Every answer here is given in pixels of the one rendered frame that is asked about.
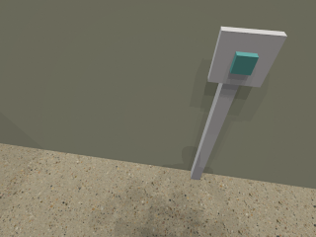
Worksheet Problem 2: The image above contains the panel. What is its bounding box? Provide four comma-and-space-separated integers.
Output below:
191, 27, 287, 181

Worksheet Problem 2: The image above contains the button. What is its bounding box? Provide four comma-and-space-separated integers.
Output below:
229, 51, 259, 76

